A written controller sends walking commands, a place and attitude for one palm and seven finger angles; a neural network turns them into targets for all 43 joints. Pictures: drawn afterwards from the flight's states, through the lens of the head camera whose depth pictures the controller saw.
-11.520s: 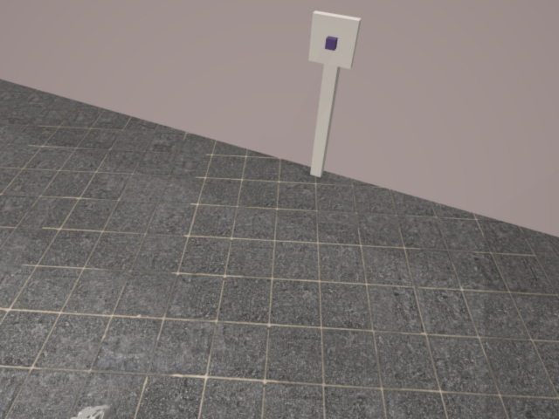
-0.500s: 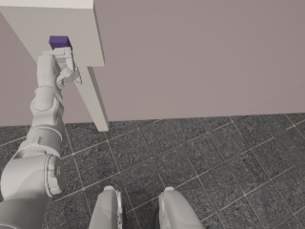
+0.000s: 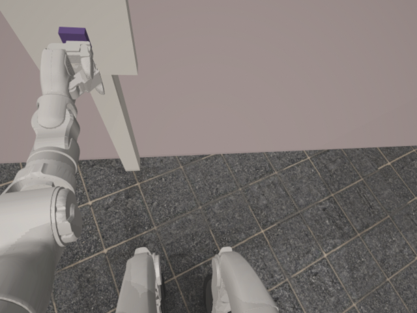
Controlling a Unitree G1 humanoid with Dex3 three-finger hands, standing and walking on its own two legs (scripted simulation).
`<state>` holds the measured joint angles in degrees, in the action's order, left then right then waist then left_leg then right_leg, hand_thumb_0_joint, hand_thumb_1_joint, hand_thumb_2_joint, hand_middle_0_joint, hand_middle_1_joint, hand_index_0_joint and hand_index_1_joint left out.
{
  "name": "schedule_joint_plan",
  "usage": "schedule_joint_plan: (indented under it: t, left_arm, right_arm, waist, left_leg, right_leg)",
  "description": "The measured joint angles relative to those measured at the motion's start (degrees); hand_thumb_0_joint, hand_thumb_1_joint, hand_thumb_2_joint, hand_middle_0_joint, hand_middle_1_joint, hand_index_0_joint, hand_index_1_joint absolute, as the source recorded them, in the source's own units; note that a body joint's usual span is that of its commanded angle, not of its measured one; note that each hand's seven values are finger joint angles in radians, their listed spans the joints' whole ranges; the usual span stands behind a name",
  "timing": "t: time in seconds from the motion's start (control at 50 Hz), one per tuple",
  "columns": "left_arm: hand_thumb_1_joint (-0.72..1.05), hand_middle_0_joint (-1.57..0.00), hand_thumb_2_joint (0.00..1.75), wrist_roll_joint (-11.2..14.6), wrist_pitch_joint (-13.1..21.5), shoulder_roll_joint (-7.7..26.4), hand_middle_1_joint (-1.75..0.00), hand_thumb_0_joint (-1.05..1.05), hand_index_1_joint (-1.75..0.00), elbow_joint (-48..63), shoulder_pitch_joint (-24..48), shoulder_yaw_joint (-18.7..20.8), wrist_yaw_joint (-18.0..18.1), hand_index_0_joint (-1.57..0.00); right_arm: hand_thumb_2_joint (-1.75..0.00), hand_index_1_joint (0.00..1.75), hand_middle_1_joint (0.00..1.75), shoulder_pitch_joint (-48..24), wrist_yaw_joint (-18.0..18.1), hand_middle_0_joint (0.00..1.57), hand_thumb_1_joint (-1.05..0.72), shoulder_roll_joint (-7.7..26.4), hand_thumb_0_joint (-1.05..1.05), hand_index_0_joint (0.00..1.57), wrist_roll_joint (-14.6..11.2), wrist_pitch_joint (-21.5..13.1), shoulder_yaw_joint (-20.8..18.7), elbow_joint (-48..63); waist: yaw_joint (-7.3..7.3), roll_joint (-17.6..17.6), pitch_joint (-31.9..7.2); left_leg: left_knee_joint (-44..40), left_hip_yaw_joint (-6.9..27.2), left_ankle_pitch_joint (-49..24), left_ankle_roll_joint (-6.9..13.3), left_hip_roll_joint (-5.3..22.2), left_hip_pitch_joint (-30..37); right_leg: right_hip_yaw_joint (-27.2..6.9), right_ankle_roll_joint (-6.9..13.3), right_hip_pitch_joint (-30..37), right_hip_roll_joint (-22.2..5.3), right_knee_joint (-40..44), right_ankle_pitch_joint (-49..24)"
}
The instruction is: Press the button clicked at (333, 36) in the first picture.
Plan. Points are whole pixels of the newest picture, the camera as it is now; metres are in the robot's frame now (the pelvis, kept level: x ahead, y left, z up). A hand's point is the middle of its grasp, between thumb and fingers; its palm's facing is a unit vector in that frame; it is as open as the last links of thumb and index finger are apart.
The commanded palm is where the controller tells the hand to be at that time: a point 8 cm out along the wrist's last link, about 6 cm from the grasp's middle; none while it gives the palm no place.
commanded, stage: hold the button down briefly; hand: left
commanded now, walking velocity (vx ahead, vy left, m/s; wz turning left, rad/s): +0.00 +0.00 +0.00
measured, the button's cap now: (76, 35) +0.58 +0.19 +0.09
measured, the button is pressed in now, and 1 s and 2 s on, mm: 13 0 0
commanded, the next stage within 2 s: pull the fist back off the button in 0.10 s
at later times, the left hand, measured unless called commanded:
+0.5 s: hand (97, 79) +0.52 +0.16 +0.06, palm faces +0.01 -1.00 -0.02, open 3.5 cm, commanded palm +0.50 +0.19 +0.06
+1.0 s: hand (97, 112) +0.46 +0.16 +0.06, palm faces +0.02 -1.00 -0.01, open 3.1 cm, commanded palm +0.42 +0.20 +0.06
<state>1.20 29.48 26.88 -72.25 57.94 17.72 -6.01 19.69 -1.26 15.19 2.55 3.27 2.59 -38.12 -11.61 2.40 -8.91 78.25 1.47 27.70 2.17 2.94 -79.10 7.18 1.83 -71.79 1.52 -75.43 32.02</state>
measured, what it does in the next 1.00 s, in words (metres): stands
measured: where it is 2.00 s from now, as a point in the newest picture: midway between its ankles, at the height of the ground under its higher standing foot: outside the picture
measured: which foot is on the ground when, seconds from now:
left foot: down 0.00-1.00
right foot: down 0.00-1.00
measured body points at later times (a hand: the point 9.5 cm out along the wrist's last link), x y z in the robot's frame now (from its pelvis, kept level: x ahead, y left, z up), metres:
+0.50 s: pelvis -0.01 +0.00 +0.00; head +0.14 +0.04 +0.42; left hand +0.52 +0.22 +0.06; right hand +0.00 -0.26 -0.10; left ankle +0.07 +0.10 -0.60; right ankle +0.03 -0.11 -0.60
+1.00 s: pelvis +0.03 +0.00 +0.03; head +0.15 +0.02 +0.46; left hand +0.45 +0.21 +0.06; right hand +0.11 -0.26 -0.09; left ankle +0.07 +0.10 -0.60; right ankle +0.03 -0.11 -0.60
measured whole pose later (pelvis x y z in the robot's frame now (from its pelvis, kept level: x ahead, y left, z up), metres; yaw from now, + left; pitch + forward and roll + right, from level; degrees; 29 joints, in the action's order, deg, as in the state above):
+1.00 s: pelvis +0.03 +0.00 +0.03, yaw +0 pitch +24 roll -3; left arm 6.9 30.7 13.9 -47.7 29.8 12.0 -5.5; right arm 16.1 -2.2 14.1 0.3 5.4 -0.3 -34.5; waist -5.3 1.6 -10.3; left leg 71.9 -1.6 29.3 2.4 2.7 -66.5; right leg 3.9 1.0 -60.7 1.5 -69.9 32.9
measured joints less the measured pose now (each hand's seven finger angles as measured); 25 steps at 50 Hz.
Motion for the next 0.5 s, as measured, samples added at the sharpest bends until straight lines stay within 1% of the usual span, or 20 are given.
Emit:
schedule_joint_plan:
  t: [0.18, 0.26, 0.34, 0.4, 0.5]
  left_arm:
    - [0.87, -1.3, 0.95, -0.35, -1.77, 1.3, -1.5, 0.02, -1.5, -0.93, 1.98, -0.38, 0.41, -1.52]
    - [0.87, -1.3, 0.94, -0.44, -2.18, 1.66, -1.5, 0.02, -1.5, -1.21, 2.39, -0.17, 0.71, -1.52]
    - [0.88, -1.3, 0.93, -0.57, -2.37, 1.91, -1.5, 0.02, -1.5, -0.92, 2.19, 0.57, 0.23, -1.52]
    - [0.88, -1.3, 0.92, -0.17, -2.52, 1.55, -1.5, 0.02, -1.5, 0.71, 0.76, 0.99, -0.27, -1.52]
    - [0.89, -1.3, 0.91, 0.98, -2.28, -0.31, -1.5, 0.02, -1.5, 3.9, -2.91, 1.39, -0.96, -1.5]
  right_arm:
    - [-0.9, 0.3, 0.3, 0.25, 0.22, 0.2, -0.9, 0.03, 0.01, 0.2, 0.04, -0.87, 0.51, 0.08]
    - [-0.9, 0.3, 0.3, 0.28, 0.18, 0.2, -0.9, 0.07, 0.01, 0.2, 0.07, -1.37, 0.7, 0.15]
    - [-0.9, 0.3, 0.3, 0.4, 0.09, 0.2, -0.9, 0.13, 0.01, 0.2, -0.05, -1.59, 0.89, 0.39]
    - [-0.9, 0.3, 0.3, 0.61, -0.04, 0.2, -0.9, 0.05, 0.01, 0.2, -0.19, -1.43, 0.67, 0.72]
    - [-0.9, 0.3, 0.3, 0.78, -0.31, 0.2, -0.9, -0.2, 0.01, 0.2, -0.68, -0.8, 0.38, 0.92]
  waist:
    - [-0.87, 0.0, 0.11]
    - [-1.16, 0.04, 0.16]
    - [-1.24, 0.05, 0.15]
    - [-1.03, 0.14, 0.13]
    - [-0.08, 0.15, 0.01]
  left_leg:
    - [0.53, 0.5, -0.79, 0.0, 0.02, -1.43]
    - [0.58, 0.46, -1.06, 0.05, 0.08, -1.76]
    - [0.71, 0.3, -1.08, 0.14, 0.29, -1.9]
    - [0.66, 0.05, -0.95, 0.2, 0.46, -1.58]
    - [-0.13, -0.63, -0.65, 0.35, 0.65, 0.13]
  right_leg:
    - [0.48, 0.07, -1.21, 0.06, -0.36, -0.77]
    - [0.43, 0.04, -1.59, 0.11, -0.42, -1.07]
    - [0.24, -0.01, -1.83, 0.29, -0.51, -1.23]
    - [-0.05, -0.08, -1.64, 0.44, -0.43, -1.25]
    - [-0.76, -0.31, -0.25, 0.61, 0.3, -1.21]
